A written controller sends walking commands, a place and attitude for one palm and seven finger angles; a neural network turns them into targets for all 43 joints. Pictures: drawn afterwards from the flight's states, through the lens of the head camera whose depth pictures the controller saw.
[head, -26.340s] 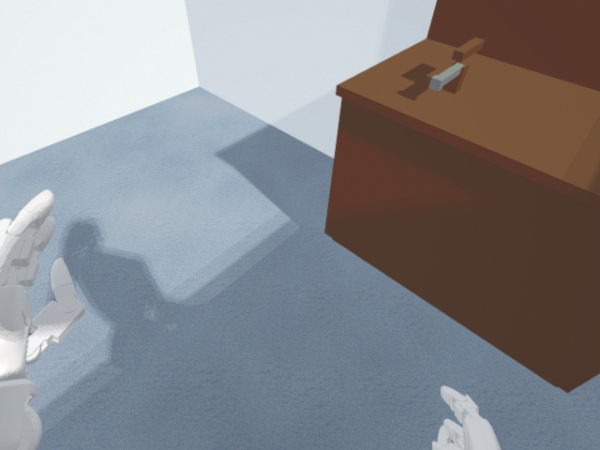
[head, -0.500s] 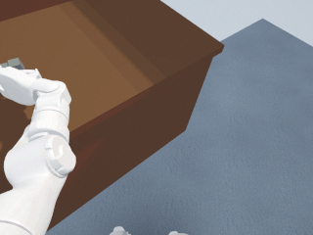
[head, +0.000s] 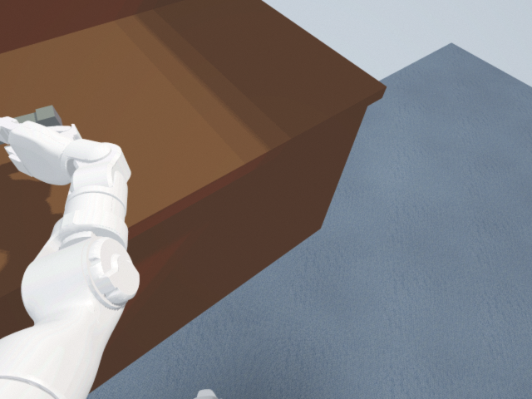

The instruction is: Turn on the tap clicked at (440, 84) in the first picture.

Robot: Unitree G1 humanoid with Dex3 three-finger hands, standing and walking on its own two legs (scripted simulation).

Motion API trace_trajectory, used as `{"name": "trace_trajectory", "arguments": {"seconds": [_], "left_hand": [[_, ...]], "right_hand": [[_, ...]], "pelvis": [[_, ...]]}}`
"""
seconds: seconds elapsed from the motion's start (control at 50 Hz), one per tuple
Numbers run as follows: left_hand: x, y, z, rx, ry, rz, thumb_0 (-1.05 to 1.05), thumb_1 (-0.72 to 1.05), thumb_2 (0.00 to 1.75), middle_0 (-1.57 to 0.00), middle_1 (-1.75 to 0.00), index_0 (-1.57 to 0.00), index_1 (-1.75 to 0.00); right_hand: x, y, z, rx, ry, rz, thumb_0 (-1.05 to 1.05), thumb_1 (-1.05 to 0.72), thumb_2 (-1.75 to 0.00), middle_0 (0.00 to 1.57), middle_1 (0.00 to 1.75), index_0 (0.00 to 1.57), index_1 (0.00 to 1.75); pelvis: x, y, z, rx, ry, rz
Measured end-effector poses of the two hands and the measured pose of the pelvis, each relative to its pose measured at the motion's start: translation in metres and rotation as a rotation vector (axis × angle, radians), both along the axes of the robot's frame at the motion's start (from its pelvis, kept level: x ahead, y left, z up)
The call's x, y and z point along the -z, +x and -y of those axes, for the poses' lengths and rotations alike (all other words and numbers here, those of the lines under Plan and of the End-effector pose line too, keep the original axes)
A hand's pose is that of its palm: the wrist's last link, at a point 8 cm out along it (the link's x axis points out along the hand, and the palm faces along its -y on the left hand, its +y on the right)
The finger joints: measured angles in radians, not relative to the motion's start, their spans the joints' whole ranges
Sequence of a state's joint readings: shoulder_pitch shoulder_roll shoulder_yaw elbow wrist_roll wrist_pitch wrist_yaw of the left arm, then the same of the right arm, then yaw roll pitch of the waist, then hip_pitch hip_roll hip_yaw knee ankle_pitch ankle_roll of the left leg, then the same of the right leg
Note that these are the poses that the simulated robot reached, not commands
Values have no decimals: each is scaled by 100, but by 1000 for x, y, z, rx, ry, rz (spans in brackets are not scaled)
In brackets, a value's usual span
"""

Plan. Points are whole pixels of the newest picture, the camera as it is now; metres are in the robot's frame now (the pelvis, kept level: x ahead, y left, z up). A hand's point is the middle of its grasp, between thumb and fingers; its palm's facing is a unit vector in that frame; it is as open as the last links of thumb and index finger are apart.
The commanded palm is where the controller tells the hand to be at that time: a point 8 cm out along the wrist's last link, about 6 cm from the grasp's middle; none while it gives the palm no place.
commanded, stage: lift the hand up off the lever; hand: left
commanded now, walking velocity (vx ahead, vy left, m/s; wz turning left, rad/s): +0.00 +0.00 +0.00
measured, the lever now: (49, 119) +0.55 +0.29 +0.10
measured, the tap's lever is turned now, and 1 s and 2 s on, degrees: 80 80 80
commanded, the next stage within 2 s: draw the hand back beside the body in 1.76 s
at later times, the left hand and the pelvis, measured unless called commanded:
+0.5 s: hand (59, 125) +0.49 +0.24 +0.14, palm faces +0.87 -0.47 -0.16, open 7.8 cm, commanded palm +0.43 +0.25 +0.14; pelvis -0.01 +0.00 +0.01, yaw +1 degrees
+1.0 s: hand (60, 120) +0.48 +0.23 +0.15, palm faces +0.87 -0.48 -0.16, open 7.8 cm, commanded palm +0.42 +0.24 +0.16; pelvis -0.01 -0.01 +0.01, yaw +1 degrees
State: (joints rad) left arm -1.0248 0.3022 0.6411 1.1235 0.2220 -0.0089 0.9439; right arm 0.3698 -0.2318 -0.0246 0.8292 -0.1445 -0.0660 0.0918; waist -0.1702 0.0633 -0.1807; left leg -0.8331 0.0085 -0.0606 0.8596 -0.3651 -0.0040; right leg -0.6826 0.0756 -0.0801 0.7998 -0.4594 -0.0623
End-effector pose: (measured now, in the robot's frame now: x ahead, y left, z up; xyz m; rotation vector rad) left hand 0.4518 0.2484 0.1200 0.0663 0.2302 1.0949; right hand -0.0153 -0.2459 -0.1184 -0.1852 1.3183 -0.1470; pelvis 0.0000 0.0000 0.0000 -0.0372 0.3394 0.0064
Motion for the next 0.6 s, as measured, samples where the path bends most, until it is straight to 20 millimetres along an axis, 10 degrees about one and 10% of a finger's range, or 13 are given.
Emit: {"name": "trace_trajectory", "arguments": {"seconds": [0.6], "left_hand": [[-32, -21, 3, 18, 2, 24, 2, 90, 90, -15, -15, -15, -15]], "right_hand": [[-5, 0, 6, -6, -7, 44, 1, -91, -90, 20, 30, 20, 30]], "pelvis": [[-9, -10, 3, -11, 5, 60]]}}
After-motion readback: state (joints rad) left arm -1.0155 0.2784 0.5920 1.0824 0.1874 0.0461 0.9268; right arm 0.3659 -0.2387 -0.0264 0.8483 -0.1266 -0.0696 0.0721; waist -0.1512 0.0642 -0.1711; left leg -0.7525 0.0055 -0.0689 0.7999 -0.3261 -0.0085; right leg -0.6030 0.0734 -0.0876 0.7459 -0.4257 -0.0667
